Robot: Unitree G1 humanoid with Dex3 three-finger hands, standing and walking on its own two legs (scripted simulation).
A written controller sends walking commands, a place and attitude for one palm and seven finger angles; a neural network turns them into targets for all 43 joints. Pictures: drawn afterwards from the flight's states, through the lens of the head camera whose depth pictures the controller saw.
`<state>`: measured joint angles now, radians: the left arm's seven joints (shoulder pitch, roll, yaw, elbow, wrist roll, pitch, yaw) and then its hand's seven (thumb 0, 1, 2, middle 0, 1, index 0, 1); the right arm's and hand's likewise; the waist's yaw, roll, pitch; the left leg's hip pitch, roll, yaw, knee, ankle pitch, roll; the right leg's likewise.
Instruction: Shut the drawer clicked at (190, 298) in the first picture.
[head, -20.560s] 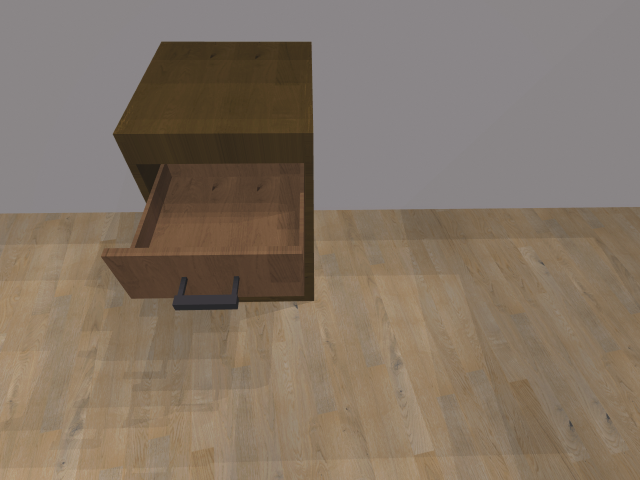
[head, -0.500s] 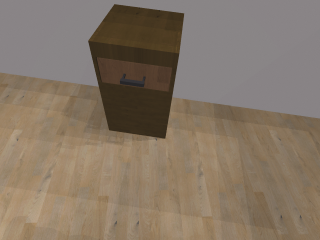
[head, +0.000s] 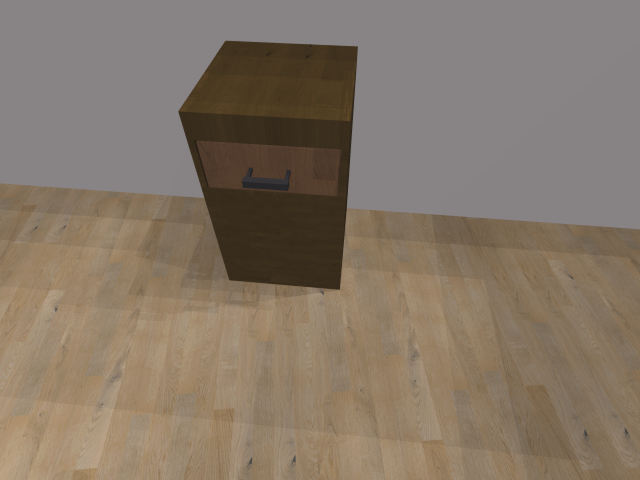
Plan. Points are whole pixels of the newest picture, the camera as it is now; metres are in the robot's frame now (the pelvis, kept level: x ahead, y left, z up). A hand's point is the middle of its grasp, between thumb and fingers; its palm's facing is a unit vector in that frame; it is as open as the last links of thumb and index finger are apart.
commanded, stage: let the arm hang, fingers relaxed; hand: left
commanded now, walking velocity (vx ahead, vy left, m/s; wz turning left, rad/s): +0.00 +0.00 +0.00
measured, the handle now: (267, 178) +0.88 +0.20 -0.21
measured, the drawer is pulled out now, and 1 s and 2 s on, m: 0.00 0.00 0.00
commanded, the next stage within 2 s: look to check the result in 0.22 s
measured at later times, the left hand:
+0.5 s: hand out of the picture -0.02 +0.14 -0.18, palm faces +0.04 -0.98 -0.18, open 7.4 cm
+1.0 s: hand out of the picture -0.01 +0.14 -0.17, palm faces +0.03 -0.98 -0.17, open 7.4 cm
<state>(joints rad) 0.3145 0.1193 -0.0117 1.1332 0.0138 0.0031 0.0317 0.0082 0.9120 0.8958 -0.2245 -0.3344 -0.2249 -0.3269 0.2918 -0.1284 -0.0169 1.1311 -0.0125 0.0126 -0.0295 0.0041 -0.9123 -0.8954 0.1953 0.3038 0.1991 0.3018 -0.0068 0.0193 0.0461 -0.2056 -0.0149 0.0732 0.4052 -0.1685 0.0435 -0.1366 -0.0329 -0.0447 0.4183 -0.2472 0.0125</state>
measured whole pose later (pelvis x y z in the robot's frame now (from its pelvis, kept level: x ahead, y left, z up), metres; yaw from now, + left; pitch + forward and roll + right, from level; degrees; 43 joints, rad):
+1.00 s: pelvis +0.01 -0.02 +0.00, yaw +0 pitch -2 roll +0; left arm 0.31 0.11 0.00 1.14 0.01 -0.01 0.04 0.01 0.91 0.90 -0.20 -0.30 -0.20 -0.30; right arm 0.29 -0.11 -0.02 1.15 -0.01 0.00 -0.04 0.00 -0.91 -0.90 0.19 0.30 0.20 0.30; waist -0.01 0.02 0.06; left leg -0.20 0.01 0.06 0.41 -0.18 0.01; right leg -0.13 0.00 -0.06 0.40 -0.25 -0.02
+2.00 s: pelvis +0.02 -0.03 +0.00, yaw +0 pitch -1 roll +0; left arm 0.31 0.12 0.00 1.14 0.01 -0.01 0.04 0.01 0.91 0.90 -0.20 -0.30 -0.20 -0.30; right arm 0.27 -0.13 -0.02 1.16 -0.01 0.00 -0.04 0.00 -0.91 -0.90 0.19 0.30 0.20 0.30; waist -0.01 0.02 0.05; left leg -0.18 0.02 0.06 0.39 -0.19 0.00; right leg -0.10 0.01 -0.06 0.37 -0.26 -0.03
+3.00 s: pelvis +0.03 -0.04 +0.00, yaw +0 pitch -1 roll +0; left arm 0.31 0.11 0.00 1.14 0.01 -0.02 0.04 0.01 0.91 0.90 -0.20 -0.30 -0.20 -0.30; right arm 0.27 -0.14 -0.02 1.16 -0.01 0.00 -0.04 0.00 -0.91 -0.90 0.19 0.30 0.20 0.30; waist -0.01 0.03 0.05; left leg -0.17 0.04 0.05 0.38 -0.19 -0.02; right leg -0.09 0.03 -0.06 0.37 -0.27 -0.05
